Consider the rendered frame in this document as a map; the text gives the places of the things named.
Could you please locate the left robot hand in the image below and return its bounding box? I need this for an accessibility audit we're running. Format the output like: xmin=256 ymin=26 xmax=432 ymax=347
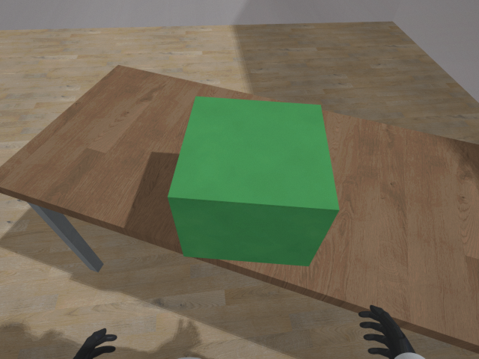
xmin=73 ymin=328 xmax=117 ymax=359

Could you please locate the table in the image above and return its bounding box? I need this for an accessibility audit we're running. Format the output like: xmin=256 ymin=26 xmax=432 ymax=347
xmin=0 ymin=65 xmax=479 ymax=354

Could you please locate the carton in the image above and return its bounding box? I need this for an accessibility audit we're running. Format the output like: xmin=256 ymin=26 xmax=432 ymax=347
xmin=168 ymin=96 xmax=339 ymax=266

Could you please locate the right robot hand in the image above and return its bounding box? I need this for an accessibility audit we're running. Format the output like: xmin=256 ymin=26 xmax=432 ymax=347
xmin=359 ymin=305 xmax=415 ymax=359

